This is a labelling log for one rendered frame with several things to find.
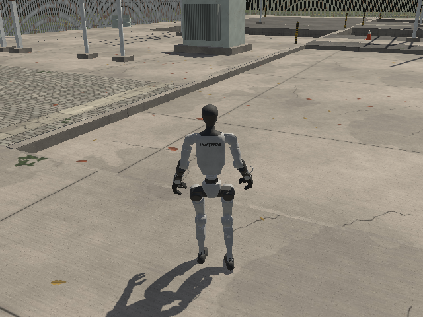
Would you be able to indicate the robot left forearm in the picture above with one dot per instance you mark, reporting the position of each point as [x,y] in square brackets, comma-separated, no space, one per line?
[179,174]

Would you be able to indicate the robot right hand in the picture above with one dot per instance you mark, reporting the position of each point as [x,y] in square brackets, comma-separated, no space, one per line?
[250,182]

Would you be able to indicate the right robot upper arm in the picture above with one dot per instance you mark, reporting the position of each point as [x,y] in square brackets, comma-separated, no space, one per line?
[235,150]

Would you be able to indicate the left robot upper arm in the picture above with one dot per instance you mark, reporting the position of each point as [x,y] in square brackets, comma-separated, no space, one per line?
[189,140]

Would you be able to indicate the robot head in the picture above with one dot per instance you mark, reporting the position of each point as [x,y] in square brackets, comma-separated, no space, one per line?
[209,114]

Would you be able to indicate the robot right forearm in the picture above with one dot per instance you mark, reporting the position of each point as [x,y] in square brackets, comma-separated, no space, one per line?
[244,171]

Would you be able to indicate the robot left hand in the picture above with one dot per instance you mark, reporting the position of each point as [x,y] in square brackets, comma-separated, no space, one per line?
[181,185]

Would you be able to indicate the robot left thigh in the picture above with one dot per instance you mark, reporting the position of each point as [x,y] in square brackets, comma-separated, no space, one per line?
[196,195]

